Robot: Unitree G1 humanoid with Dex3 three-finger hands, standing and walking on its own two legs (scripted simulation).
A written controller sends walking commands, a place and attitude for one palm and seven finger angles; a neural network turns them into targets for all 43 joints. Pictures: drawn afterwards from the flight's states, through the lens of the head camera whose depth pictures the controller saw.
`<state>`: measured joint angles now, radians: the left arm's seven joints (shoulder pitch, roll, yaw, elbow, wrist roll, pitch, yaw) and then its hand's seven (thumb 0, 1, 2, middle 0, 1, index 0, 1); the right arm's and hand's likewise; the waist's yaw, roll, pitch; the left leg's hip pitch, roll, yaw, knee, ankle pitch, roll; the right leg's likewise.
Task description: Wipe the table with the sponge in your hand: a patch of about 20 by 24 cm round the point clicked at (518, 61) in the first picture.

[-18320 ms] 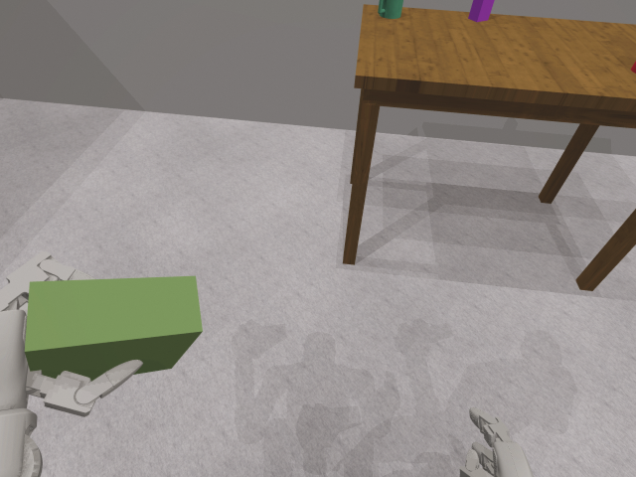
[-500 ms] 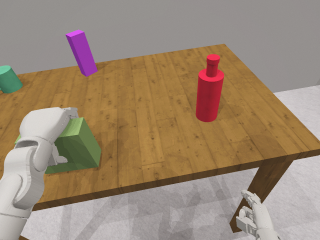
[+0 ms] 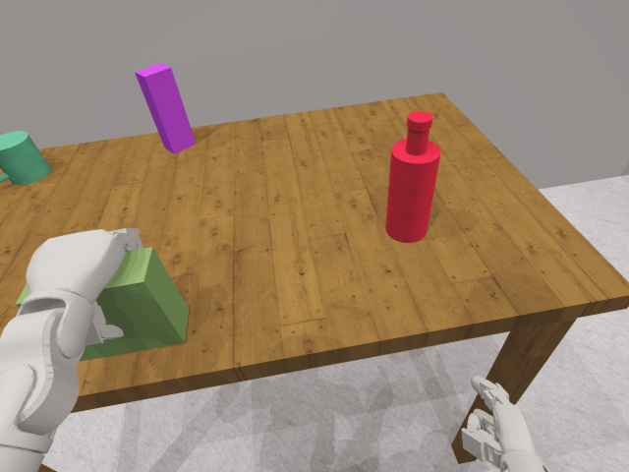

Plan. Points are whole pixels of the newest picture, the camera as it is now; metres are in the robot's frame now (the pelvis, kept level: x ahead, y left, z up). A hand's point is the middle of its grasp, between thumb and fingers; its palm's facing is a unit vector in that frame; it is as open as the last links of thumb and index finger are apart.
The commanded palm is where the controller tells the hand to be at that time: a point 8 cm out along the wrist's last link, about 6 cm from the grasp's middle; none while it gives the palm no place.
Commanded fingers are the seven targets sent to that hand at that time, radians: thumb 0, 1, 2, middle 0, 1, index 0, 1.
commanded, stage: lower the sponge onto the table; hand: left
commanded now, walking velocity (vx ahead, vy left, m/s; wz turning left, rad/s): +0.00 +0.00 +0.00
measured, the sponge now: (122, 316) +0.24 +0.31 +0.08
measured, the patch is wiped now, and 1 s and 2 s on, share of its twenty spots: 0.00 0.15 0.50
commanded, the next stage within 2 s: wipe forward along the first lane in 0.20 s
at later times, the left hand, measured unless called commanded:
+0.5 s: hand (110, 281) +0.26 +0.31 +0.13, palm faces +0.00 +0.00 -1.00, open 9.9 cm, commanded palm +0.25 +0.30 +0.18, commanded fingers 0.00 0.10 1.30 -1.20 -1.60 -1.20 -1.60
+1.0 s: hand (119, 247) +0.32 +0.34 +0.13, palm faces -0.05 +0.00 -1.00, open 9.9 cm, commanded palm +0.30 +0.33 +0.16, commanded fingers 0.00 0.10 1.30 -1.20 -1.60 -1.20 -1.60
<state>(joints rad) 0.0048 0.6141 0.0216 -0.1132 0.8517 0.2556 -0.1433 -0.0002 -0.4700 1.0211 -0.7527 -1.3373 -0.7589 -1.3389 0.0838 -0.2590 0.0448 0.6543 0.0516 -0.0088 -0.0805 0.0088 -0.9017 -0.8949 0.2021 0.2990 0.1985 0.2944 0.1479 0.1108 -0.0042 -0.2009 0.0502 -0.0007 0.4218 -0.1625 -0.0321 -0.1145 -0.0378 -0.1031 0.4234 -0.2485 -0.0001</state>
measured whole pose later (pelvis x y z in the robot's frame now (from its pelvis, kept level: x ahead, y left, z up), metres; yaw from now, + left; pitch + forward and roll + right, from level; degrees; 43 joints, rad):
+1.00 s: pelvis +0.00 +0.00 +0.00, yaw +0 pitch +0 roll -1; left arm -0.27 0.64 0.06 0.29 0.92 0.17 -0.16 0.00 -0.47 1.03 -0.75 -1.35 -0.75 -1.35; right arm 0.18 -0.30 0.01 0.67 0.07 0.04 -0.08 0.01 -0.90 -0.89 0.20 0.30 0.20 0.29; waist 0.07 0.10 -0.04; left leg -0.29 0.05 0.00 0.47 -0.18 -0.02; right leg -0.19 -0.04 -0.10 0.45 -0.26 0.00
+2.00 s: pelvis +0.01 +0.02 +0.00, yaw -1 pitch +7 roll -1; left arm -0.70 0.75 0.07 0.85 1.02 -0.02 -0.16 0.02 -0.49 1.05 -0.75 -1.34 -0.76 -1.35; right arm 0.28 -0.30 -0.02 0.70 0.07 0.12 -0.07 0.00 -0.90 -0.89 0.20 0.30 0.20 0.29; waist 0.01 0.06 -0.07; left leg -0.42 0.04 0.02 0.51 -0.20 0.00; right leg -0.32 -0.04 -0.08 0.45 -0.25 0.02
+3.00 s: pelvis +0.04 +0.01 +0.00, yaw -1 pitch +5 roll +0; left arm -0.59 0.55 -0.07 0.55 0.98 0.26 -0.11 0.00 -0.48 1.05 -0.75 -1.35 -0.75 -1.36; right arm 0.19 -0.28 0.01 0.67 0.08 0.09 -0.05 0.00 -0.90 -0.89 0.20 0.30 0.20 0.29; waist 0.03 0.08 -0.08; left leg -0.31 0.04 0.01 0.46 -0.23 -0.02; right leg -0.22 -0.04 -0.08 0.42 -0.29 0.01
